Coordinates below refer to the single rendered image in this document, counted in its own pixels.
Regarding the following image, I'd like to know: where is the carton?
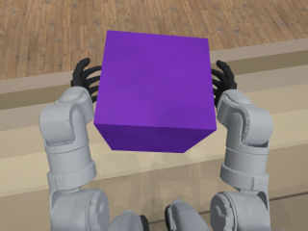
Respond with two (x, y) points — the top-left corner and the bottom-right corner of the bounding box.
(93, 30), (217, 153)

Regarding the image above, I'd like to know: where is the right robot upper arm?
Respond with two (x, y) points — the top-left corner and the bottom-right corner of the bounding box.
(210, 192), (287, 231)

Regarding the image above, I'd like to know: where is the right robot hand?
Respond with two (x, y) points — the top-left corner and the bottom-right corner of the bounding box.
(211, 60), (237, 107)

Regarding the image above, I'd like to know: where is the left robot shin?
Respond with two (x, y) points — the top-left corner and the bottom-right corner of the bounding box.
(123, 210), (143, 231)

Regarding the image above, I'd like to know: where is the left robot forearm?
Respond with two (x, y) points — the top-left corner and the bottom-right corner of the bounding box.
(38, 86), (97, 228)

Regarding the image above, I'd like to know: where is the robot right thigh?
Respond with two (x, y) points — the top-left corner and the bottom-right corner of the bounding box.
(167, 202), (211, 231)

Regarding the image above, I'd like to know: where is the left robot upper arm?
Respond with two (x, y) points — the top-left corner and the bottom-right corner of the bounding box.
(50, 188), (111, 231)

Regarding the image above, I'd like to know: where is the right robot forearm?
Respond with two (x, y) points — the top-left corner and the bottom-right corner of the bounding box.
(217, 89), (273, 226)

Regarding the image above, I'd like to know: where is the left robot hand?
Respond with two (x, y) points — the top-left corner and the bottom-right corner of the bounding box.
(70, 58), (102, 103)

